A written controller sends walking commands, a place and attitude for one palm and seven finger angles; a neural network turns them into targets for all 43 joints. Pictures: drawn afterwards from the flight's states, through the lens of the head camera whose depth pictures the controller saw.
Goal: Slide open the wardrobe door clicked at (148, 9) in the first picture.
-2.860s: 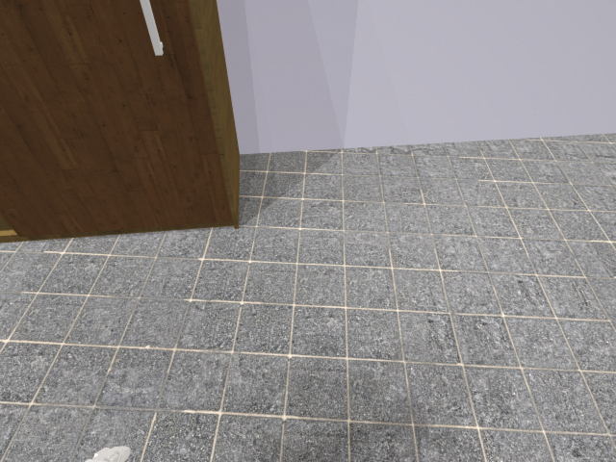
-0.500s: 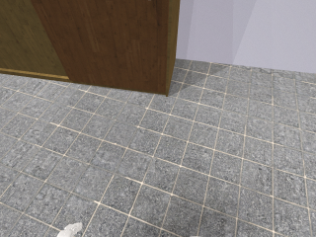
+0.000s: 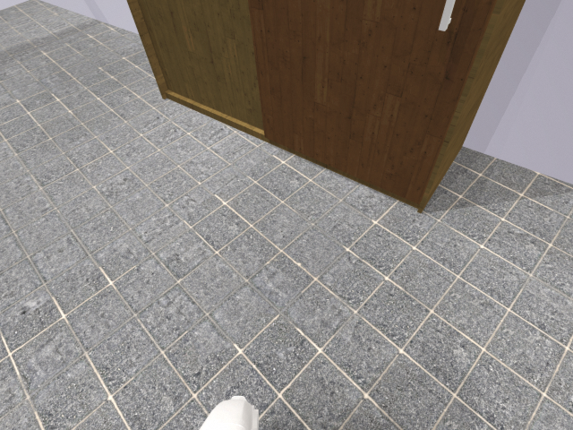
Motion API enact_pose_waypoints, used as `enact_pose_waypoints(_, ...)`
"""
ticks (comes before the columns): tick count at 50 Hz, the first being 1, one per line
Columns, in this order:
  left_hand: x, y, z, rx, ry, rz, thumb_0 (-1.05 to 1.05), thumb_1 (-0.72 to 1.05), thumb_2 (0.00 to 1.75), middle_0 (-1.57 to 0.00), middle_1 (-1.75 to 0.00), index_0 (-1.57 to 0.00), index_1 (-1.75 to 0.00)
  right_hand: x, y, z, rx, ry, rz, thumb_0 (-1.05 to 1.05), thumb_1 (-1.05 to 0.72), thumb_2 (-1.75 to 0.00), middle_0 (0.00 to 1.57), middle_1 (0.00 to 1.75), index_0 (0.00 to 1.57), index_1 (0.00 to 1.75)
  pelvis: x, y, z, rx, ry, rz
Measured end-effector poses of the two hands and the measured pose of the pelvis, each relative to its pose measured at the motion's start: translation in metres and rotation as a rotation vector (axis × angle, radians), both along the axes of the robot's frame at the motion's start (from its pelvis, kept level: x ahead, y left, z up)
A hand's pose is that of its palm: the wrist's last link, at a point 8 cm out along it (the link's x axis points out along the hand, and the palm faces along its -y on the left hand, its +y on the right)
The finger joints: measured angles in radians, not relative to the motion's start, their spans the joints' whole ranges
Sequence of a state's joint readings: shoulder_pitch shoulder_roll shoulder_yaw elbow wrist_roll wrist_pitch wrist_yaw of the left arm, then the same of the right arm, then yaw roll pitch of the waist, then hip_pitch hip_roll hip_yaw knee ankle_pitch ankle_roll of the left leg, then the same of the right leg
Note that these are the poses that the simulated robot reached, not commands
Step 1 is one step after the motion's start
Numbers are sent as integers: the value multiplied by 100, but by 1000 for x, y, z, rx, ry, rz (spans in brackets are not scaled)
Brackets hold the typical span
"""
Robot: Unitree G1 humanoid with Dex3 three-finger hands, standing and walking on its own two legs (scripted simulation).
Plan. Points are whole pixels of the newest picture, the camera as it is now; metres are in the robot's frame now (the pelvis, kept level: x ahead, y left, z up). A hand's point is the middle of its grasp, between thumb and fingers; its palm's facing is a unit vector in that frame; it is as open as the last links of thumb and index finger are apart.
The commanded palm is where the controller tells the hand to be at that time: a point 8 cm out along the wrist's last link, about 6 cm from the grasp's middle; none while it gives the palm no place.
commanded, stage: walk to a spot facing it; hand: right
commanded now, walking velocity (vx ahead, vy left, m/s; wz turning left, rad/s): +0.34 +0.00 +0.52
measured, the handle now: out of the picture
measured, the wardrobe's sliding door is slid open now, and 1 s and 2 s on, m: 0.00 0.00 0.00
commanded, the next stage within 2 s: turn to face it in 1.20 s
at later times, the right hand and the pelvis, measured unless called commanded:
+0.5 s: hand (396, 379) +0.25 -0.15 -0.18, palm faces -0.14 +0.97 -0.19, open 7.3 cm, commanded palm none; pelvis +0.19 +0.04 -0.01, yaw +11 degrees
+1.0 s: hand (370, 257) +0.50 -0.12 -0.18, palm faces -0.34 +0.93 -0.13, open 7.4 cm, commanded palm none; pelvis +0.39 +0.03 +0.00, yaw +23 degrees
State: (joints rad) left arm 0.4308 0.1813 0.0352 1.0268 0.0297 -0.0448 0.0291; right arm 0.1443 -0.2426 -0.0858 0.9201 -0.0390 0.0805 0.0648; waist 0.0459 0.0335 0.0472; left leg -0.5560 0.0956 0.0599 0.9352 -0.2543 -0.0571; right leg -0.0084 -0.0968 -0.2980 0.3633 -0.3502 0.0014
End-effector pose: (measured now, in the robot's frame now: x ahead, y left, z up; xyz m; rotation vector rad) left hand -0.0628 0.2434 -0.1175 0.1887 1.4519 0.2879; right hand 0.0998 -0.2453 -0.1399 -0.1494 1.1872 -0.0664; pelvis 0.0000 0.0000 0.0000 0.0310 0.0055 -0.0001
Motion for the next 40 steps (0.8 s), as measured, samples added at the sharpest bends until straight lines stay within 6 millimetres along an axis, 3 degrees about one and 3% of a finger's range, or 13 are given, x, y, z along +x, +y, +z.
enact_pose_waypoints(5, -37, 3, -7, -38, 149, 138, 0, 91, 90, -20, -30, -21, -30, 91, 50, -3, 15, -67, 144, 1, -91, -90, 20, 30, 19, 30, 34, 19, -10, -7, 6, 68)
enact_pose_waypoints(9, -34, 13, -24, -81, 226, 198, 0, 91, 90, -20, -30, -20, -30, 151, 84, -10, 12, -184, 192, 1, -90, -90, 20, 30, 20, 30, 65, 43, -29, -15, -2, 96)
enact_pose_waypoints(12, 10, 26, -30, -75, 161, 205, 1, 91, 90, -20, -30, -20, -30, 159, 93, -8, 5, -171, 189, 1, -90, -90, 20, 30, 20, 30, 83, 51, -25, -9, -17, 121)
enact_pose_waypoints(16, 103, 43, -27, -51, -46, 172, 1, 91, 90, -20, -30, -20, -30, 151, 92, -6, -14, -66, 189, 1, -90, -90, 20, 30, 20, 30, 112, 54, -12, -3, -13, 156)
enact_pose_waypoints(23, 255, 46, -11, -37, -309, 73, 0, 91, 90, -20, -30, -20, -30, 150, 56, -9, -51, 40, 120, 0, -93, -90, 20, 30, 20, 30, 168, 45, -7, 17, -8, 187)
enact_pose_waypoints(29, 355, 30, -5, 8, -416, 3, 0, 91, 90, -20, -30, -20, -30, 158, 24, -35, -31, 163, 64, 1, -91, -90, 20, 30, 20, 30, 231, 22, -20, 24, -26, 212)
enact_pose_waypoints(31, 369, 23, -3, 21, -433, 15, 0, 91, 90, -20, -30, -20, -30, 169, 18, -36, -30, 211, 78, 1, -91, -90, 20, 30, 20, 30, 247, 15, -20, 20, -33, 239)
enact_pose_waypoints(33, 370, 15, 0, 24, -416, 52, 0, 91, 90, -20, -30, -21, -30, 186, 16, -32, -24, 233, 99, 1, -91, -90, 20, 30, 20, 30, 263, 10, -14, 21, -35, 255)
enact_pose_waypoints(40, 340, -1, 5, 40, -235, 214, -1, 95, 90, -20, -30, -21, -30, 271, 26, -15, 3, 196, 153, 1, -91, -90, 20, 30, 19, 30, 319, 4, 4, 15, -19, 309)
